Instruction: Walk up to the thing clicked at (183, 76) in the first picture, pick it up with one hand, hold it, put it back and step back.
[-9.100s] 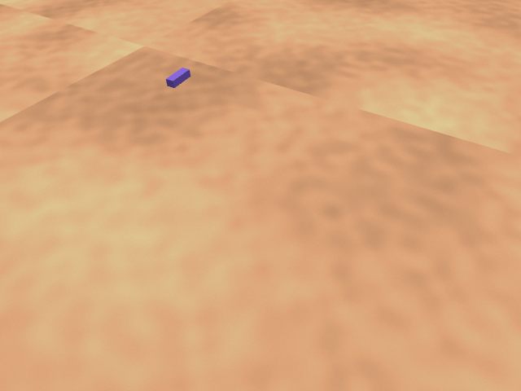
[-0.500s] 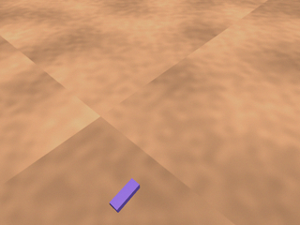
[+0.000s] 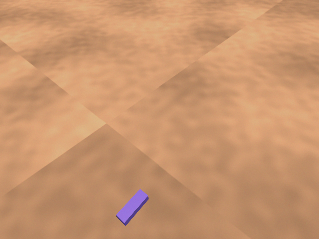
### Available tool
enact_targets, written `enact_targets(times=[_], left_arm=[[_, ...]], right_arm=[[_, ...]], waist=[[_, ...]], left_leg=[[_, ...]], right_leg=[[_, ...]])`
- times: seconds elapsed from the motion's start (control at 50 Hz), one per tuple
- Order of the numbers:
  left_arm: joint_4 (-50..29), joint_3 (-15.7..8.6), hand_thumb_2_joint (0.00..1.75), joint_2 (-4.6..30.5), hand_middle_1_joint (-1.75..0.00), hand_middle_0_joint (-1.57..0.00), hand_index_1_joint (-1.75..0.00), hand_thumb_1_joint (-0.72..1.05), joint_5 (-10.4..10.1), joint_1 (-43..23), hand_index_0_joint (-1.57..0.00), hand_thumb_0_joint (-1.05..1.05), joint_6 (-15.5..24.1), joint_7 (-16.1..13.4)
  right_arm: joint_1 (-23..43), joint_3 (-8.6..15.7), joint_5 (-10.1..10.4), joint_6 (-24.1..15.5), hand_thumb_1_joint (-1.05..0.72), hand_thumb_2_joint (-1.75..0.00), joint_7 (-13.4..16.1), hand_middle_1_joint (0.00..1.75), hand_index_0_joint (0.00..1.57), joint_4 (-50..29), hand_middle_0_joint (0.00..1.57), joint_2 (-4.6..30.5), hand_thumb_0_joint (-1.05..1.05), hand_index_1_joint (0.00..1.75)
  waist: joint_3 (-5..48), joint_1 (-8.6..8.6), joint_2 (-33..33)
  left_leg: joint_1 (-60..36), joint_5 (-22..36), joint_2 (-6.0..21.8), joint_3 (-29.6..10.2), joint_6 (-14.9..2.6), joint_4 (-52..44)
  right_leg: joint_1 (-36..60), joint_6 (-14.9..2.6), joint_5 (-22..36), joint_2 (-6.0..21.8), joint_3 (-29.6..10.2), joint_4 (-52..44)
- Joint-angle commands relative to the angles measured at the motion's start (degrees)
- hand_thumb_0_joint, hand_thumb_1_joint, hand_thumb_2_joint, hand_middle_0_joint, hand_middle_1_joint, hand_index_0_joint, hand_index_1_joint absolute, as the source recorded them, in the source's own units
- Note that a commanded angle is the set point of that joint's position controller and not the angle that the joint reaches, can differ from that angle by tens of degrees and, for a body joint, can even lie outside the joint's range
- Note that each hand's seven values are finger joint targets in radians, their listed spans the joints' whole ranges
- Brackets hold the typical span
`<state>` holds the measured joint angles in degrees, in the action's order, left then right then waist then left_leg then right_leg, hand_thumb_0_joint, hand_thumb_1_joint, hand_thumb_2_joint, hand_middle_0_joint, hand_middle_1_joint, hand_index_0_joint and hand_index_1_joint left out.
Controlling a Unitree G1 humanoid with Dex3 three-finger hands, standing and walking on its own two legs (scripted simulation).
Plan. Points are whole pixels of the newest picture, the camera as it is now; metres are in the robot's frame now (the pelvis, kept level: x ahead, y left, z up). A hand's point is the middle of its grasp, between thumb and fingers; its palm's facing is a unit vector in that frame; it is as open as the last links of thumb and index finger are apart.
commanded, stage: stand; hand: left
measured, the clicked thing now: (132, 206) +0.48 +0.19 -0.76
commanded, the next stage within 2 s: walk up in 0.56 s
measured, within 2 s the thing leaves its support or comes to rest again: neither
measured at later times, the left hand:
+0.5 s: hand out of the picture +0.08 +0.26 -0.16, palm faces -0.03 -0.94 -0.35, open 7.4 cm
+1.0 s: hand out of the picture +0.09 +0.16 -0.17, palm faces -0.06 -0.93 -0.36, open 7.4 cm
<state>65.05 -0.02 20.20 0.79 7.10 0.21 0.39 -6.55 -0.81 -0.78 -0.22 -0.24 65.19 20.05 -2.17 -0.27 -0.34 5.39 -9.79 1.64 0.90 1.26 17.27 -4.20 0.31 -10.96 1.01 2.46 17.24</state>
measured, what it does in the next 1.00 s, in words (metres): steps to the right: right foot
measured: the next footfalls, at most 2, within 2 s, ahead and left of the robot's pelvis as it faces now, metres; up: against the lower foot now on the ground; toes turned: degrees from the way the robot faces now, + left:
right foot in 0.86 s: +0.08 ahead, -0.19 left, +0.00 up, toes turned +2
left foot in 1.32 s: +0.08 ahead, +0.06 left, +0.00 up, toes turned +2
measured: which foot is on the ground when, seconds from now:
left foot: down 0.00-0.86, up 0.88-1.00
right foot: down 0.00-0.60, up 0.62-0.84, down 0.86-1.00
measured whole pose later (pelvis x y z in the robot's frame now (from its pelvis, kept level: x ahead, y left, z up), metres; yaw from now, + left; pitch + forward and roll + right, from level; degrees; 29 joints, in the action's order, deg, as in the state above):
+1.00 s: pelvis +0.03 -0.10 -0.02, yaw -2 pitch -3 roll +0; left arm 56.3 -3.0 18.9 2.5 12.3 -1.7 2.1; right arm -12.9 3.7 -0.4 1.6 1.4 56.8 25.5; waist -6.9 0.1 -2.5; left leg 17.9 -31.3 0.8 -5.2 -0.1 54.1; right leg -14.6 0.1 -16.2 0.8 -0.7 34.1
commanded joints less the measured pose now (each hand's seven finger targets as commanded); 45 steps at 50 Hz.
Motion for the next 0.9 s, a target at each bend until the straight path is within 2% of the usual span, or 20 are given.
enact_targets(times=[0.0, 0.06, 0.16, 0.36, 0.52, 0.54, 0.56, 0.58, 0.6, 0.62, 0.64, 0.68, 0.7, 0.74, 0.78, 0.8, 0.82, 0.84, 0.86, 0.88], left_arm=[[-3.58, -2.29, 0.9, 12.15, -0.3, -0.2, -0.3, 0.9, -0.21, -2.24, -0.2, 0.0, 1.59, -1.0], [-3.6, -2.24, 0.9, 12.31, -0.3, -0.2, -0.3, 0.9, -0.32, -2.33, -0.2, 0.0, 1.65, -1.0], [-3.32, -2.3, 0.9, 12.34, -0.3, -0.2, -0.3, 0.9, -0.32, -2.06, -0.2, 0.0, 1.36, -0.87], [-3.45, -2.25, 0.9, 12.18, -0.3, -0.2, -0.3, 0.9, -0.42, -2.22, -0.2, 0.0, 1.62, -1.09], [-3.51, -2.17, 0.9, 11.94, -0.3, -0.2, -0.3, 0.9, -0.32, -1.9, -0.2, 0.0, 1.48, -1.14], [-7.36, -6.2, 0.9, 16.36, -0.3, -0.2, -0.3, 0.9, 1.76, -2.28, -0.2, 0.0, -0.24, 0.47], [-8.45, -6.16, 0.9, 14.84, -0.3, -0.2, -0.3, 0.9, 1.9, -3.21, -0.2, 0.0, -1.14, 0.9], [-9.42, -6.45, 0.9, 14.0, -0.3, -0.2, -0.3, 0.9, 2.2, -3.57, -0.2, 0.0, -2.09, 1.23], [-10.87, -6.83, 0.9, 13.92, -0.3, -0.2, -0.3, 0.9, 2.62, -3.46, -0.2, 0.0, -3.05, 1.53], [-11.92, -7.11, 0.9, 13.42, -0.3, -0.2, -0.3, 0.9, 2.64, -1.58, -0.2, 0.0, -3.6, 1.83], [-12.57, -7.43, 0.9, 13.13, -0.3, -0.2, -0.3, 0.9, 2.24, -0.59, -0.2, 0.0, -3.9, 2.29], [-13.7, -7.78, 0.9, 13.07, -0.3, -0.2, -0.3, 0.9, 1.57, 1.09, -0.2, 0.0, -3.88, 3.14], [-13.98, -7.71, 0.9, 12.96, -0.3, -0.2, -0.3, 0.9, 1.47, 1.17, -0.2, 0.0, -3.77, 3.49], [-14.66, -7.73, 0.9, 12.5, -0.3, -0.2, -0.3, 0.9, 1.23, 1.04, -0.2, 0.0, -3.61, 3.88], [-13.59, -7.39, 0.9, 11.56, -0.3, -0.2, -0.3, 0.9, 0.92, 5.08, -0.2, 0.0, -2.84, 3.48], [-11.78, -7.27, 0.9, 10.81, -0.3, -0.2, -0.3, 0.9, 0.95, 8.28, -0.2, 0.0, -2.21, 2.96], [-9.24, -7.75, 0.9, 11.6, -0.3, -0.2, -0.3, 0.9, 0.96, 12.44, -0.2, 0.0, -1.59, 2.17], [-9.09, -8.67, 0.9, 15.65, -0.3, -0.2, -0.3, 0.9, 1.4, 14.33, -0.2, 0.0, -0.86, 1.3], [-11.51, -8.89, 0.9, 19.46, -0.3, -0.2, -0.3, 0.9, 1.81, 10.67, -0.2, 0.0, 0.15, 0.47], [-13.46, -8.74, 0.9, 21.31, -0.3, -0.2, -0.3, 0.9, 1.83, 5.72, -0.2, 0.0, 0.09, 0.26]], right_arm=[[2.55, 2.62, 0.12, -1.4, -0.9, -0.9, 0.69, 0.3, 0.2, -3.33, 0.2, 12.27, 0.0, 0.3], [2.19, 2.47, 0.07, -1.48, -0.9, -0.9, 0.73, 0.3, 0.2, -3.13, 0.2, 12.17, 0.0, 0.3], [2.17, 2.49, 0.03, -1.48, -0.9, -0.9, 0.68, 0.3, 0.2, -2.83, 0.2, 12.07, 0.0, 0.3], [1.99, 2.61, 0.14, -1.74, -0.9, -0.9, 0.91, 0.3, 0.2, -2.92, 0.2, 12.23, 0.0, 0.3], [2.23, 2.7, 0.19, -1.59, -0.9, -0.9, 0.98, 0.3, 0.2, -3.13, 0.2, 12.33, 0.0, 0.3], [-6.25, 5.51, -0.28, -2.43, -0.9, -0.9, 2.37, 0.3, 0.2, -3.37, 0.2, 16.86, 0.0, 0.3], [-9.95, 6.67, -0.23, -2.66, -0.9, -0.9, 3.06, 0.3, 0.2, -2.8, 0.2, 19.3, 0.0, 0.3], [-11.22, 7.65, -0.24, -2.82, -0.9, -0.9, 3.58, 0.3, 0.2, -2.93, 0.2, 20.68, 0.0, 0.3], [-12.06, 8.5, -0.49, -3.18, -0.9, -0.9, 4.08, 0.3, 0.2, -3.78, 0.2, 21.29, 0.0, 0.3], [-10.16, 9.34, -0.69, -3.53, -0.9, -0.9, 4.49, 0.3, 0.2, -5.66, 0.2, 22.08, 0.0, 0.3], [-7.2, 9.59, -0.98, -3.86, -0.9, -0.9, 4.73, 0.3, 0.2, -7.64, 0.2, 22.09, 0.0, 0.3], [-3.93, 9.27, -1.48, -4.28, -0.9, -0.9, 4.69, 0.3, 0.2, -10.13, 0.2, 20.29, 0.0, 0.3], [-4.21, 8.84, -1.76, -4.32, -0.9, -0.9, 4.33, 0.3, 0.2, -10.92, 0.2, 18.79, 0.0, 0.3], [-4.03, 8.75, -2.18, -4.0, -0.9, -0.9, 3.66, 0.3, 0.2, -12.38, 0.2, 18.09, 0.0, 0.3], [0.25, 8.33, -1.98, -3.4, -0.9, -0.9, 2.83, 0.3, 0.2, -14.21, 0.2, 17.64, 0.0, 0.3], [1.99, 7.82, -1.79, -2.73, -0.9, -0.9, 2.31, 0.3, 0.2, -14.87, 0.2, 16.54, 0.0, 0.3], [1.66, 7.2, -1.49, -1.82, -0.9, -0.9, 2.05, 0.3, 0.2, -14.9, 0.2, 14.11, 0.0, 0.3], [-1.8, 5.59, -0.91, -1.25, -0.9, -0.9, 1.91, 0.3, 0.2, -15.26, 0.2, 9.67, 0.0, 0.3], [-5.22, 4.27, -0.39, -0.52, -0.9, -0.9, 1.96, 0.3, 0.2, -15.8, 0.2, 6.28, 0.0, 0.3], [-5.97, 5.83, 0.08, 0.18, -0.9, -0.9, 2.2, 0.3, 0.2, -14.7, 0.2, 11.35, 0.0, 0.3]], waist=[[3.33, 0.19, 0.47], [3.34, 0.09, -0.24], [1.93, 0.3, -0.05], [4.6, 0.44, 0.61], [3.78, 0.31, -0.06], [2.75, -1.93, 6.13], [2.57, -3.12, 1.53], [1.05, -3.83, -2.45], [-0.03, -3.87, -2.39], [-0.31, -2.61, -2.44], [-1.19, -0.91, -3.6], [-1.1, 0.99, -6.42], [-1.04, 0.75, -6.78], [-2.29, 0.13, -10.2], [-1.08, 2.63, -12.15], [0.06, 4.07, -10.27], [0.78, 5.53, -3.87], [1.33, 6.11, 9.77], [0.35, 3.92, 17.7], [0.4, 2.96, 10.15]], left_leg=[[-0.48, 8.25, 6.67, -4.95, -2.14, -2.06], [-0.22, 8.49, 6.46, -4.74, -1.94, -2.11], [0.83, 4.28, 6.18, -5.06, -1.9, -3.27], [-1.87, 15.07, 6.9, -4.68, -2.06, -1.18], [-1.85, 12.62, 6.67, -4.2, -1.91, -1.69], [-5.18, 12.06, 8.16, -7.15, -4.74, 0.41], [-10.74, 13.7, 12.42, -11.29, -7.56, 0.48], [-12.61, 11.64, 17.04, -16.27, -11.17, -1.06], [-10.08, 7.25, 21.48, -19.69, -14.22, -2.77], [-7.23, 4.58, 24.33, -21.53, -16.33, -3.82], [-2.67, 3.29, 24.94, -21.06, -16.82, -4.27], [-1.41, 7.45, 21.61, -15.39, -15.13, -1.31], [-0.11, 7.68, 18.38, -11.68, -13.79, -0.12], [2.56, 5.94, 15.39, -7.66, -12.17, 0.75], [9.03, 6.83, 12.62, -3.65, -9.89, 5.42], [12.49, 3.77, 9.74, -0.55, -8.32, 10.05], [15.29, -3.62, 5.9, 2.15, -6.05, 18.75], [18.4, -16.91, 0.94, 5.21, -3.72, 29.61], [21.97, -28.14, -3.76, -2.55, -1.78, 37.14], [17.11, -25.73, -1.98, -7.2, -1.57, 39.78]], right_leg=[[-1.02, -1.26, 7.35, 7.35, -5.38, -3.38], [-0.75, -1.23, 8.29, 7.47, -5.7, -3.42], [-2.01, -1.23, 3.53, 7.1, -5.55, -3.54], [0.51, -1.39, 13.93, 7.81, -5.38, -1.67], [0.07, -1.21, 12.1, 7.65, -5.34, -2.54], [-5.88, -2.12, 7.36, 3.16, -2.88, 5.62], [-14.16, -1.85, -0.48, 1.85, -1.28, 10.27], [-20.64, -1.53, -15.38, 0.51, -1.78, 17.6], [-23.24, -1.43, -20.02, 1.51, -5.11, 26.51], [-24.65, -1.42, -20.09, 2.86, -7.47, 33.46], [-23.83, -1.63, -18.97, 4.44, -10.52, 38.09], [-23.3, -1.93, -17.96, 5.17, -12.28, 37.17], [-21.85, -1.75, -17.15, 4.54, -10.91, 34.74], [-19.28, -1.12, -14.56, 3.77, -7.44, 28.39], [-8.86, -1.1, -9.42, 2.57, -3.9, 19.18], [-2.45, -0.97, -3.33, 0.38, 0.05, 12.63], [3.07, -0.2, 0.49, -2.17, 1.55, 8.65], [3.49, -0.85, 0.01, 3.35, -7.82, 1.5], [-2.59, -4.32, -4.57, 14.51, -27.03, -4.76], [-9.55, -10.6, -16.51, 19.19, -32.58, -6.96]])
